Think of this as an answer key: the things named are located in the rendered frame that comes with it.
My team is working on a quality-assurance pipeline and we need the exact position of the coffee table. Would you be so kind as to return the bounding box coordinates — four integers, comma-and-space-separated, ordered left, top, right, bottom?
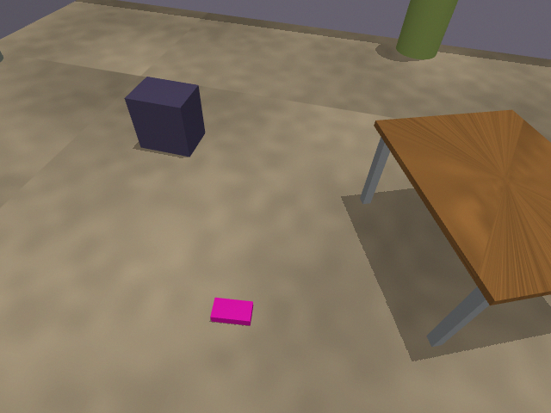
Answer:
360, 110, 551, 347

